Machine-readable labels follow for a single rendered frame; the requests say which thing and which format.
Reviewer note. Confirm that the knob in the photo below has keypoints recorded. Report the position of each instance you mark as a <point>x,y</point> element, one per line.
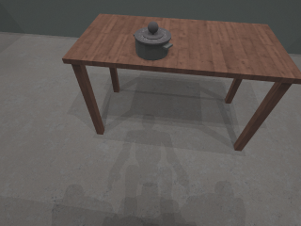
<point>153,27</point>

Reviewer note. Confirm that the table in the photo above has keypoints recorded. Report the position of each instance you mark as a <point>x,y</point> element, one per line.
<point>199,47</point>

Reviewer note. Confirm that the lid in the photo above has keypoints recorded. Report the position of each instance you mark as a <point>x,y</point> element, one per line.
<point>144,36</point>

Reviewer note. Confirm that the pot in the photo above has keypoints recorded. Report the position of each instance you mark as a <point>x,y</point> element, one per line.
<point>152,52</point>

